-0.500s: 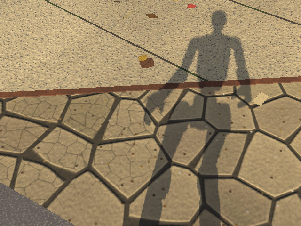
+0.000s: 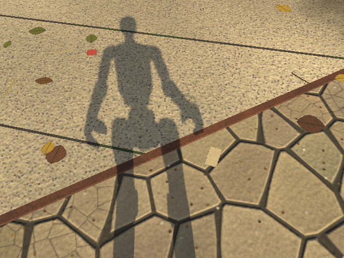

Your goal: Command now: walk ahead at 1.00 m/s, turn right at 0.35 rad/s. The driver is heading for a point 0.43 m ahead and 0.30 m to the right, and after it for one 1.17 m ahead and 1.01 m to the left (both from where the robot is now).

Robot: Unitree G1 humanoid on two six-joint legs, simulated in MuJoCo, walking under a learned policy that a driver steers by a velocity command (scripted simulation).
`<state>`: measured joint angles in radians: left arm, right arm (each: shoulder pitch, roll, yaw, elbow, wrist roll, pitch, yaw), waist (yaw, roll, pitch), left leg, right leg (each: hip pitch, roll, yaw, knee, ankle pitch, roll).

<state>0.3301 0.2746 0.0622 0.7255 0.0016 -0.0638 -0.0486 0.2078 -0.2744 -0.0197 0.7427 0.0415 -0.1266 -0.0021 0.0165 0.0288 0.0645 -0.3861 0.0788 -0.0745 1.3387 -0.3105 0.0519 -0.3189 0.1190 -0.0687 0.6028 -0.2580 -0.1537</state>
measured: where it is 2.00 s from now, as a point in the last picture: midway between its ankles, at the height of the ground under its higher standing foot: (77, 75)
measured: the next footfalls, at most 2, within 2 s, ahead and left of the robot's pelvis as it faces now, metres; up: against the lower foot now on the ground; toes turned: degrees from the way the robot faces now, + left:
left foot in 0.36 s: +0.58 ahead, +0.12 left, +0.00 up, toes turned -1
right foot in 0.78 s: +1.00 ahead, -0.08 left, +0.00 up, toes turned +25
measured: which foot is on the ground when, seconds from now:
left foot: up 0.00-0.34, down 0.36-0.78, up 0.80-1.00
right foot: down 0.00-0.38, up 0.40-0.76, down 0.78-1.00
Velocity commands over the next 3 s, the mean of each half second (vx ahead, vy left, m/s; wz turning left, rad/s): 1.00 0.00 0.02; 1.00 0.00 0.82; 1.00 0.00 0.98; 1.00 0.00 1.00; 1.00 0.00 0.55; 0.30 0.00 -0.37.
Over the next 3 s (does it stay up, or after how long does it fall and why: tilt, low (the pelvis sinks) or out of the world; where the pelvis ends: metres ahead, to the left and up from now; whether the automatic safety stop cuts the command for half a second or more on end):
stays up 1.45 1.35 0.01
